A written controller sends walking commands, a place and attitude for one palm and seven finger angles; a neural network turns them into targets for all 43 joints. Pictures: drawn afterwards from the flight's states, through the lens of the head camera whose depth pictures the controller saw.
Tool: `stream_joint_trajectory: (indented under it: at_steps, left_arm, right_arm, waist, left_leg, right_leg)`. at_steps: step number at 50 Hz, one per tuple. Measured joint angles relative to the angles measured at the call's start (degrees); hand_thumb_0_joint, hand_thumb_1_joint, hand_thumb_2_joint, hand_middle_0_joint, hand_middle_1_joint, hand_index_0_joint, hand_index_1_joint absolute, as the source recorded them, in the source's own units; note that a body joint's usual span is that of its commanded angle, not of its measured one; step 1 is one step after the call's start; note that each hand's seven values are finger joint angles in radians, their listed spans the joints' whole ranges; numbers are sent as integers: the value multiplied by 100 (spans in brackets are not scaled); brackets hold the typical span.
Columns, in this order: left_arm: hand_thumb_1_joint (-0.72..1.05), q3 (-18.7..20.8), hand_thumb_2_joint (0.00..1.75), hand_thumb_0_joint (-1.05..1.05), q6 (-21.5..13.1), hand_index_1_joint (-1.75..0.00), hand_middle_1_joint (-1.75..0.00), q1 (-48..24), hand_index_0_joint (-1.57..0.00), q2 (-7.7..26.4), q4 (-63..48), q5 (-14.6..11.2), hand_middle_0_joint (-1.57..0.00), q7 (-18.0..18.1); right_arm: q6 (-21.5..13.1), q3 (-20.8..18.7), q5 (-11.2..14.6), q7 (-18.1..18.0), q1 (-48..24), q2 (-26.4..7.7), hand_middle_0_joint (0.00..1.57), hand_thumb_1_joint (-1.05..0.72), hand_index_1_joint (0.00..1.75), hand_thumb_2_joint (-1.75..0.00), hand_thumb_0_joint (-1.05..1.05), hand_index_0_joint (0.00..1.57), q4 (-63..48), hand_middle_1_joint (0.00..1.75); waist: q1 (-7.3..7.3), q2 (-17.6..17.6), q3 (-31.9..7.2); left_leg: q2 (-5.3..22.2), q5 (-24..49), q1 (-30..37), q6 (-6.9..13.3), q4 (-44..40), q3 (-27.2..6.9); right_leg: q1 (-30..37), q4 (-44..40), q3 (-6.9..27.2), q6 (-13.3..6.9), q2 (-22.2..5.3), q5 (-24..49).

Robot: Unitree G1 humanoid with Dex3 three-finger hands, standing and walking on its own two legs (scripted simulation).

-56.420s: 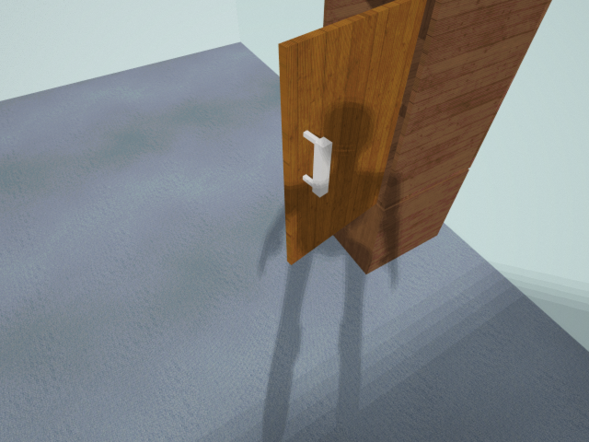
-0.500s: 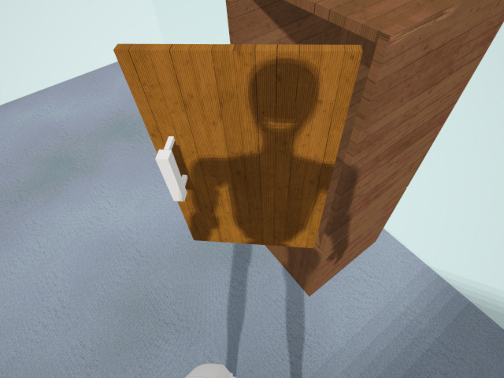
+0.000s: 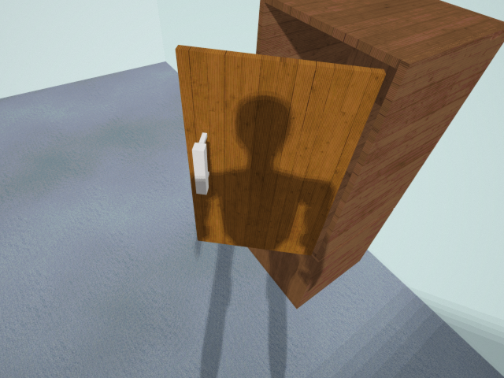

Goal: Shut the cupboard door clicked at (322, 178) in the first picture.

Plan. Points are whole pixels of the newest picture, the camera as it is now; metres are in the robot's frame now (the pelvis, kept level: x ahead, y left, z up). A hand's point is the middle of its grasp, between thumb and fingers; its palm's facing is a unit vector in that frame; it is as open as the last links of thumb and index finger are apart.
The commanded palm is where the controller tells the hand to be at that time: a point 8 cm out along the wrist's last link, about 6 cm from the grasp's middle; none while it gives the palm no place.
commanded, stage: come to a stop and stand still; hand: left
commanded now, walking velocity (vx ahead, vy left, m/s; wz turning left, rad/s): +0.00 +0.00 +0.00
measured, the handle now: (203, 163) +0.53 +0.16 +0.01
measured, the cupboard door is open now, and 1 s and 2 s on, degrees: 48 48 48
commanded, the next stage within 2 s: look again from close up in 0.26 s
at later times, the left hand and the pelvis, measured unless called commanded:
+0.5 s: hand out of the picture +0.01 +0.19 -0.18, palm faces -0.01 -0.98 -0.20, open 7.3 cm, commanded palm none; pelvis +0.01 +0.01 +0.00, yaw +0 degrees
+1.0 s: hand out of the picture +0.05 +0.21 -0.16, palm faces +0.00 -0.97 -0.25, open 7.4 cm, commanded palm none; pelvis +0.00 +0.01 +0.00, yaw +1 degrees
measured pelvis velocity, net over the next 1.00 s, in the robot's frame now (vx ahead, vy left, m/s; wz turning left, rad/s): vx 0.00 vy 0.01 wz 0.01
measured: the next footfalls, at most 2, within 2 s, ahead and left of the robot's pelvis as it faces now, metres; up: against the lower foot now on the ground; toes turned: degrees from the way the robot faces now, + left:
none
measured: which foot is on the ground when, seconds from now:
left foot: down 0.00-1.00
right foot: down 0.00-1.00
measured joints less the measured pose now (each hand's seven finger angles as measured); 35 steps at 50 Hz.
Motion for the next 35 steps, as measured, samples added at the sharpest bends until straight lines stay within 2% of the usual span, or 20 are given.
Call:
stream_joint_trajectory:
  at_steps: [2, 7, 19, 22, 25, 30, 35]
  left_arm:
    - [91, -32, 90, 1, -31, -29, -30, 41, -20, -65, 91, -2, -20, 7]
    - [91, -149, 90, 1, -149, -29, -30, 158, -20, -252, 262, -41, -20, 20]
    - [91, -235, 90, 1, -270, -29, -30, 95, -20, -430, 414, -46, -20, 132]
    - [93, -312, 90, 2, -400, -29, -30, 75, -20, -408, 353, -42, -20, 202]
    - [92, -326, 90, 2, -387, -29, -30, 70, -20, -354, 305, -49, -20, 178]
    - [92, -289, 90, 1, -357, -29, -30, 14, -20, -202, 160, -41, -20, 140]
    - [91, -262, 90, 1, -372, -29, -30, -87, -20, -69, 0, -43, -20, 117]
  right_arm:
    - [-13, -6, 23, -14, -4, -20, 20, -91, 30, -90, 1, 20, 61, 30]
    - [-111, -25, 64, -15, 0, -70, 20, -91, 30, -90, 1, 20, 82, 30]
    - [-235, 26, 77, -37, 286, 42, 20, -91, 30, -90, 1, 20, 315, 30]
    - [-315, 12, 63, -20, 243, -22, 20, -90, 30, -90, 1, 20, 121, 30]
    - [-382, -17, 61, -49, 262, -70, 20, -90, 30, -90, 1, 20, -22, 30]
    - [-342, -36, 34, -39, 222, -169, 20, -92, 30, -90, 1, 20, -102, 30]
    - [-369, -34, 26, 8, 96, -289, 20, -92, 30, -90, 1, 20, -181, 30]
  waist:
    - [26, 97, 61]
    - [-86, 331, 203]
    - [-199, 273, 90]
    - [-274, 369, 154]
    - [-331, 488, 62]
    - [-301, 572, -112]
    - [-275, 571, -113]
  left_leg:
    - [27, -10, -2, 9, 14, 43]
    - [86, 115, -21, 12, -145, 32]
    - [134, 63, 34, 13, -199, 41]
    - [128, -134, -145, 31, 184, 44]
    - [62, -235, -170, 74, 357, 16]
    - [-24, -272, -86, 121, 380, 17]
    - [-59, -174, -47, 127, 247, 30]
  right_leg:
    - [65, -124, 44, 88, 37, 68]
    - [157, -519, 23, 91, 96, 305]
    - [262, -687, 22, 98, 143, 313]
    - [108, -372, 28, 117, 130, 179]
    - [74, -140, 10, 150, 61, 18]
    - [103, 19, 21, 184, -23, -99]
    - [99, -23, 39, 183, -54, -50]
